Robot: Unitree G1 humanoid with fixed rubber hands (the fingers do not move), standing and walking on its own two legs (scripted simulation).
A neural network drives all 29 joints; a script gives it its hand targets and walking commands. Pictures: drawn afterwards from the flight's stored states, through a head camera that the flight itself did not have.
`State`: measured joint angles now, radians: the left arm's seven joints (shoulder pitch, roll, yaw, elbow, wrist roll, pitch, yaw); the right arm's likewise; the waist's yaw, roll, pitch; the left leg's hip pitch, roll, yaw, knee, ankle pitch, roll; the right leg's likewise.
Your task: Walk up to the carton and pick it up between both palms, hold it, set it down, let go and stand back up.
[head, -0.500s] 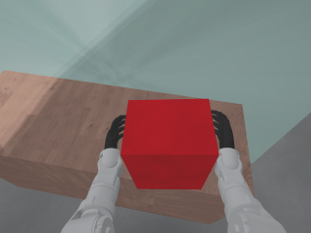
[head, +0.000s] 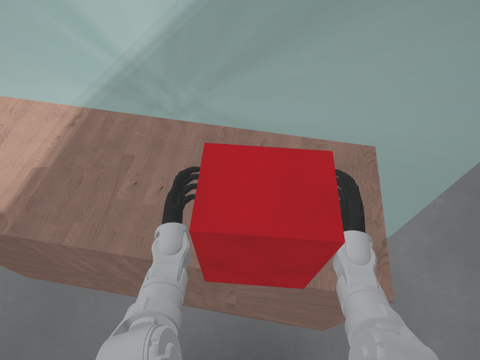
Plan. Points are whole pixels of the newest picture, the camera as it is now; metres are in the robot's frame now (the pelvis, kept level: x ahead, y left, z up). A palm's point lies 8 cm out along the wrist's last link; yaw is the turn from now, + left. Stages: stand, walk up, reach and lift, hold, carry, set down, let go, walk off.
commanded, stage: set down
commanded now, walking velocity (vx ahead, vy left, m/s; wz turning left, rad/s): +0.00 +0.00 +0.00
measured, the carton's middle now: (260, 225) +0.37 -0.04 -0.06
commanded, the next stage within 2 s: none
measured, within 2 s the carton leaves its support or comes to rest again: neither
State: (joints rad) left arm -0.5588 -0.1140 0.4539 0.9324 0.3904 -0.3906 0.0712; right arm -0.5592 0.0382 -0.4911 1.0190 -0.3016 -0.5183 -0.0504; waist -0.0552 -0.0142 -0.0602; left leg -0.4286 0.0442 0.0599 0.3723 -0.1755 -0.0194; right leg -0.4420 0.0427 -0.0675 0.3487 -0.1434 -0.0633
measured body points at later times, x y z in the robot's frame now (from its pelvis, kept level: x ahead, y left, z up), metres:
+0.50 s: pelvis +0.00 +0.00 +0.00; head +0.09 +0.01 +0.44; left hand +0.39 +0.12 -0.01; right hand +0.37 -0.19 +0.00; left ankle -0.01 +0.13 -0.74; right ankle +0.00 -0.08 -0.74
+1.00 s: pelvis -0.01 +0.00 -0.02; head +0.09 -0.01 +0.42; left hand +0.39 +0.15 -0.03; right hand +0.39 -0.19 -0.03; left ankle -0.01 +0.13 -0.74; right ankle +0.00 -0.08 -0.74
